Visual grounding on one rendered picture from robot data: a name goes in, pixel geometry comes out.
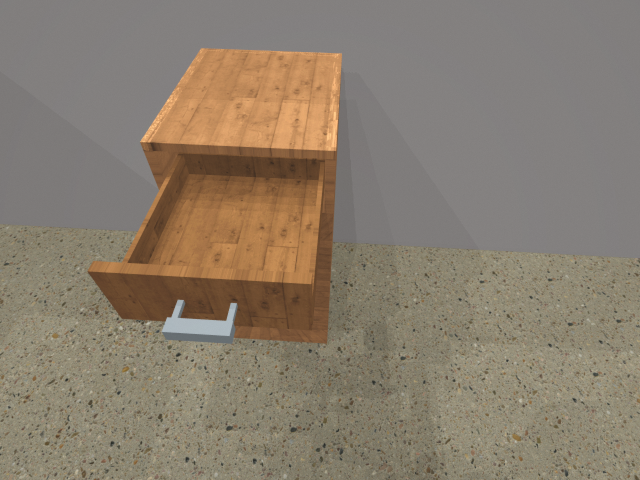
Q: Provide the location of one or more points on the cabinet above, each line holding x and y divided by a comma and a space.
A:
258, 103

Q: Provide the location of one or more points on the handle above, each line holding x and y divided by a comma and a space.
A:
199, 330

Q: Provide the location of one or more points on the drawer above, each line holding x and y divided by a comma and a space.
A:
225, 229

